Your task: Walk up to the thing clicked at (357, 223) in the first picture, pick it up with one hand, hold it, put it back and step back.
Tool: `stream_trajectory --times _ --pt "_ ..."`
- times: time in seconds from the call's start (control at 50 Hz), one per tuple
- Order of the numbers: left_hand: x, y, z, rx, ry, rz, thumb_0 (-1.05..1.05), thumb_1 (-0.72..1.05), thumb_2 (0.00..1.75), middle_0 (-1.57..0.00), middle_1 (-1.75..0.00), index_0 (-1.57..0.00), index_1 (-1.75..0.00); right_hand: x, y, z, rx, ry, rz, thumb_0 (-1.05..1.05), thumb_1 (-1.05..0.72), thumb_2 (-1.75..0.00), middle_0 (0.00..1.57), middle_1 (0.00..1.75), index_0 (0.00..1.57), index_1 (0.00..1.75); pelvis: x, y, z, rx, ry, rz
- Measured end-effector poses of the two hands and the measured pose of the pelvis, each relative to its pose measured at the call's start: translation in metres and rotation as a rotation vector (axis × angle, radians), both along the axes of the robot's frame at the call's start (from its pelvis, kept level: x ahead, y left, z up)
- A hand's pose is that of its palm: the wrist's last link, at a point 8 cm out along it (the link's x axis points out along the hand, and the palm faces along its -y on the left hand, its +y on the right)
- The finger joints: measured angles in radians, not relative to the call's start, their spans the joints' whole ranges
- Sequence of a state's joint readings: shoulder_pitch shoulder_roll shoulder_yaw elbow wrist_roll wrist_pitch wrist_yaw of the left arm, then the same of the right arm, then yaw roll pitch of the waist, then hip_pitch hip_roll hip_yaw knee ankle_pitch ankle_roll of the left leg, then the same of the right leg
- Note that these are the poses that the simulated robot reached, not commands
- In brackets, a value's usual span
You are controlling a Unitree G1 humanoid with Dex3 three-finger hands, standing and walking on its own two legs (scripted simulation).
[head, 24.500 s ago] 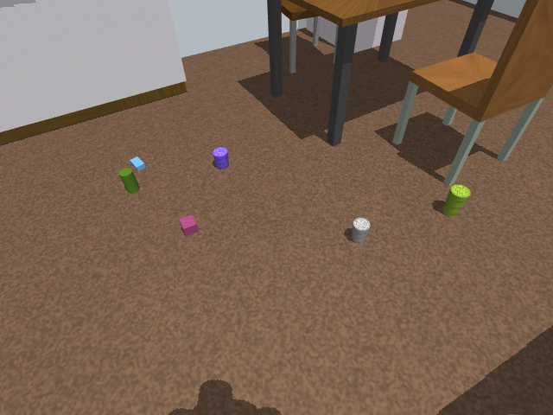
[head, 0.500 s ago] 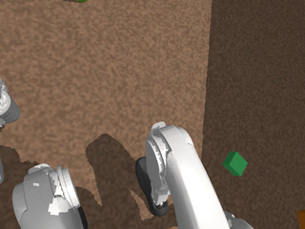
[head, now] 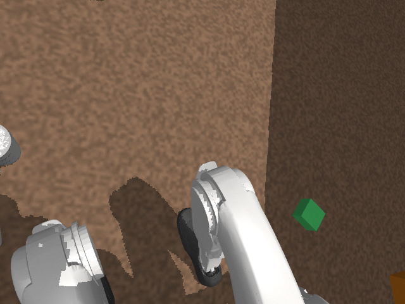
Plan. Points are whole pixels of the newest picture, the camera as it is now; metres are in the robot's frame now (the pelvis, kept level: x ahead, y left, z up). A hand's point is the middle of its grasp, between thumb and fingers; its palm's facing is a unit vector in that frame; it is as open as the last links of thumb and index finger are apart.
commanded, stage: open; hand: left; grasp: from above
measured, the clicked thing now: out of the picture +0.48 +0.26 -0.26
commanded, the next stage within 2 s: withdraw in 0.32 s
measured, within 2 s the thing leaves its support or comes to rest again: neither
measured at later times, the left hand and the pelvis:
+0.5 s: hand out of the picture +0.47 +0.27 -0.21, palm faces -0.44 -0.11 -0.89, open 13.9 cm; pelvis +0.00 +0.00 +0.00, yaw +0 degrees
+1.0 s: hand out of the picture +0.46 +0.30 -0.02, palm faces -0.46 -0.08 -0.88, open 14.1 cm; pelvis -0.01 +0.00 +0.08, yaw +6 degrees
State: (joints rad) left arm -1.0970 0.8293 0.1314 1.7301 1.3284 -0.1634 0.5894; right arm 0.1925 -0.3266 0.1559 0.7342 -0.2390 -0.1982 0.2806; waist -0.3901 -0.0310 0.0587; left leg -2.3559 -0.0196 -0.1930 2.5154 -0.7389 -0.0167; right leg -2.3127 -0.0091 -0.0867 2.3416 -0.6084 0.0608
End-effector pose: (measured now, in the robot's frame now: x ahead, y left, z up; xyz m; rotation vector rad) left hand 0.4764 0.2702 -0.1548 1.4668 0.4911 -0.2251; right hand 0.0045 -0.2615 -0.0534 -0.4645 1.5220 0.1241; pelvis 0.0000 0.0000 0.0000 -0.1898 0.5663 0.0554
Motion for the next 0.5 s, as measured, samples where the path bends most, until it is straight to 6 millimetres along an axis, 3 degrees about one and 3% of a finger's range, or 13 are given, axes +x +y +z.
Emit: stream_trajectory --times 0.5 --pt "-0.0014 0.0011 -0.0013 -0.005 0.008 -0.006 0.00 -0.51 1.06 -0.10 -1.04 -0.08 -1.05 0.0043 -0.0065 0.0015 -0.005 0.001 0.010 0.00 -0.90 -0.90 0.20 0.30 0.20 0.30 -0.0006 -0.0012 0.0014 0.004 -0.002 0.001"
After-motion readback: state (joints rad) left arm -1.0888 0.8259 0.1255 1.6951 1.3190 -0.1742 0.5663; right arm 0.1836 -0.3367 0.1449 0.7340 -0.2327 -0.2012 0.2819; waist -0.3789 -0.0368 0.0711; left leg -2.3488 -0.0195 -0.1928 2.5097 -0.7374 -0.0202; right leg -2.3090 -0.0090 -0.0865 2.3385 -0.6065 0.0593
